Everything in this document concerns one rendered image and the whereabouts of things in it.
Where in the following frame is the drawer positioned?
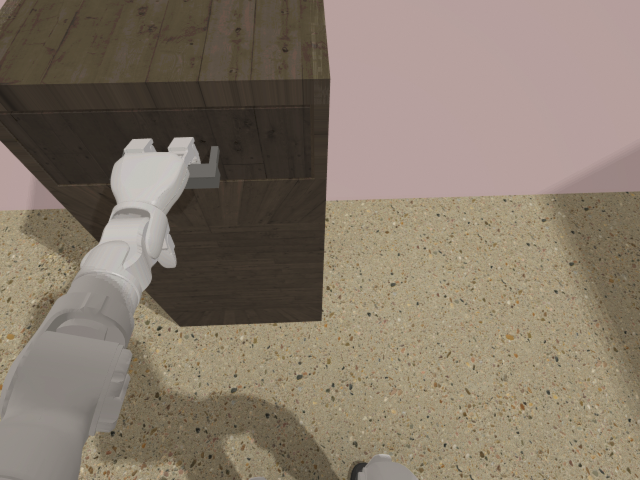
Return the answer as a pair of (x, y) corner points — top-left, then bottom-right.
(0, 105), (311, 184)

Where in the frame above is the robot left hand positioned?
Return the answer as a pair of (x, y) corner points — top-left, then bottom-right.
(111, 137), (201, 268)

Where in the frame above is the left robot upper arm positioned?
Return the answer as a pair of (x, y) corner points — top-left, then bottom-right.
(0, 331), (133, 480)

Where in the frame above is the robot left forearm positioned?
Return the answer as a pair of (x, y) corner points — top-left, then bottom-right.
(0, 201), (168, 420)

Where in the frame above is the cabinet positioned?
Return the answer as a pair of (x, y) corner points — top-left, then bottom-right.
(0, 0), (330, 327)

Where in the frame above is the right robot shin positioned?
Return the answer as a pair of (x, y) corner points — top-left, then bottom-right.
(365, 454), (392, 468)

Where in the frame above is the handle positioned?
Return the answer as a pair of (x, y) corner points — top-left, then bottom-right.
(109, 146), (220, 189)

